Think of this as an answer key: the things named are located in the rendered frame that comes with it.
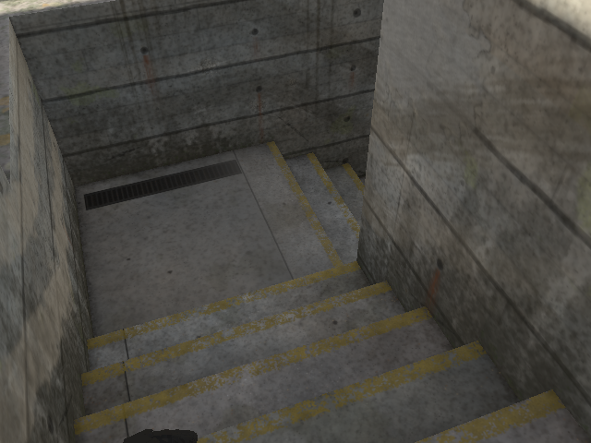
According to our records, stairs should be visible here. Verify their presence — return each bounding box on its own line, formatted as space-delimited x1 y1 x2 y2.
74 261 591 443
285 152 366 264

